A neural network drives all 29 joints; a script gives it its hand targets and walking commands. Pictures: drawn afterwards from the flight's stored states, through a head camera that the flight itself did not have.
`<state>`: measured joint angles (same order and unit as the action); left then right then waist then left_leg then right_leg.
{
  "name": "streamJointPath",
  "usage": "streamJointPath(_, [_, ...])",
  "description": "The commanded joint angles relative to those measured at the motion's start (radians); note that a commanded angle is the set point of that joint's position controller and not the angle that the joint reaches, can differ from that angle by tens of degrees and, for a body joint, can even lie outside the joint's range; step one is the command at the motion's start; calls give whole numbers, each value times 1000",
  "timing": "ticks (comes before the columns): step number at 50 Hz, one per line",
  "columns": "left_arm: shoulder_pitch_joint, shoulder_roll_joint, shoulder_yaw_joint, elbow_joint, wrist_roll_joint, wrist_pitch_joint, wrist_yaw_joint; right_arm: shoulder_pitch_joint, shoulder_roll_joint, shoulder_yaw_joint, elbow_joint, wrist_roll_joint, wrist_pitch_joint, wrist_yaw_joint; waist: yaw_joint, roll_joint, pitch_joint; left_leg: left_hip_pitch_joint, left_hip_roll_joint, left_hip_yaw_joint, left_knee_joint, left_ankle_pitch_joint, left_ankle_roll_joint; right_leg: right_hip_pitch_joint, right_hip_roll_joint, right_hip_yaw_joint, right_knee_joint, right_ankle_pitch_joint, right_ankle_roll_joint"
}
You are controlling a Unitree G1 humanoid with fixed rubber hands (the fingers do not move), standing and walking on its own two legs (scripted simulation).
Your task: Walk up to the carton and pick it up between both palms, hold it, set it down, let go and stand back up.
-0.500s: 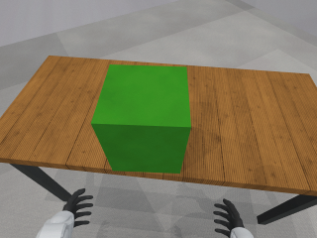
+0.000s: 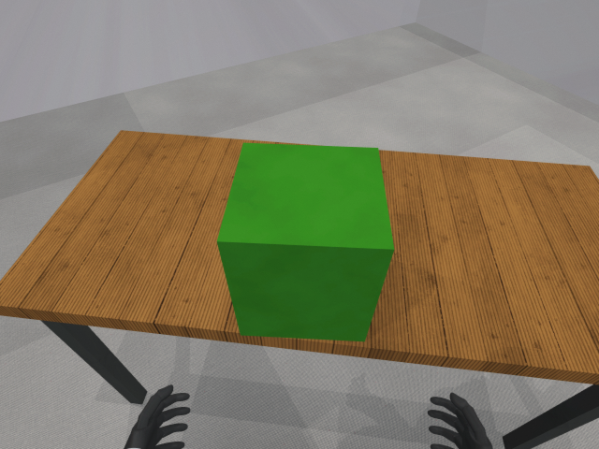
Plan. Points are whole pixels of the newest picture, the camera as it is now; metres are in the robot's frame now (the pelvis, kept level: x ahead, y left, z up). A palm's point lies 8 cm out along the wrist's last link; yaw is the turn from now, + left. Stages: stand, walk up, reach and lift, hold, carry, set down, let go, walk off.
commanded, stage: reach and lift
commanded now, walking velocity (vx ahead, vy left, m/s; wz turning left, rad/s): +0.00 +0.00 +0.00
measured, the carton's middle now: (306, 245) +0.42 +0.04 +0.01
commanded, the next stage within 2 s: none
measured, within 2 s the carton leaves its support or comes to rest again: neither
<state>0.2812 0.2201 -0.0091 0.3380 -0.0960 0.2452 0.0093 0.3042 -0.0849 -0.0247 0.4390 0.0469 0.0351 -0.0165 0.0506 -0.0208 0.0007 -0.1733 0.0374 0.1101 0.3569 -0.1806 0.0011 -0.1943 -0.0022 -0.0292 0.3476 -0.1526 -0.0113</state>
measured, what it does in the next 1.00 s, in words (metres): stands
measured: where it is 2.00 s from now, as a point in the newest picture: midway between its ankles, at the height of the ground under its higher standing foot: outside the picture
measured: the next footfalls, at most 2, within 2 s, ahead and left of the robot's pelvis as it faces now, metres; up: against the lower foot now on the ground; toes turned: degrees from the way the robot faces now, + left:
none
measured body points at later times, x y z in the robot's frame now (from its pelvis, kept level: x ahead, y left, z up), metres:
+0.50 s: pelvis +0.02 +0.00 +0.00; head +0.02 +0.01 +0.45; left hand +0.18 +0.23 -0.05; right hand +0.20 -0.20 -0.04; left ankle +0.01 +0.11 -0.75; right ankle +0.02 -0.11 -0.75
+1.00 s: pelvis +0.04 -0.01 +0.00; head +0.03 +0.01 +0.45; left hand +0.23 +0.23 -0.01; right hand +0.25 -0.19 -0.01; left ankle +0.01 +0.11 -0.75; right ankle +0.02 -0.11 -0.75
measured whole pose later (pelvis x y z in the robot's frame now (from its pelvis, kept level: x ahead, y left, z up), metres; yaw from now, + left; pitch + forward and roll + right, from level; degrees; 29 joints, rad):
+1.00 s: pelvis +0.04 -0.01 +0.00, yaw +0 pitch +0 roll -1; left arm 0.25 0.24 -0.02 0.39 -0.19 -0.32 -0.01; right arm 0.29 -0.15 0.09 0.40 0.21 -0.39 -0.04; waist 0.06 -0.03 -0.03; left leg -0.11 0.06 0.10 0.36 -0.24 -0.02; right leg -0.11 0.02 -0.04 0.32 -0.20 -0.02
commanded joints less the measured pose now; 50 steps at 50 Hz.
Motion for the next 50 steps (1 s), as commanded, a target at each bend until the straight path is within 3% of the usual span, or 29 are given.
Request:
streamJointPath(1, [-56, 75, 27, -130, -2, -64, 15, -18, -65, -16, -145, 5, -33, 18, -2, 48, -42, -96, -10, -14, -94, 30, -27, 92, 15, 55, -62, -54, -28])
streamJointPath(18, [5, 85, 2, -165, -49, -274, 30, 56, -100, -3, -247, 46, -190, 21, 18, 38, -40, -24, -15, -12, -71, 108, -50, 81, 25, 55, -84, -30, -25])
streamJointPath(39, [-37, 114, 23, -98, -92, -553, -17, 11, -121, 70, -191, 135, -420, -21, 13, 29, -80, 11, -40, -21, -19, 250, -61, 150, 34, 72, -59, 170, 0])
streamJointPath(46, [-93, 111, 29, -79, -96, -611, -18, -50, -138, 83, -166, 166, -475, -21, 7, 31, -86, 9, -45, -21, -17, 241, -68, 165, 37, 72, -45, 188, 6])
streamJointPath(50, [-150, 112, 26, -93, -98, -584, -14, -109, -142, 86, -168, 171, -450, -24, 1, 32, -83, 18, -41, -24, -35, 206, -71, 160, 34, 67, -63, 146, 5])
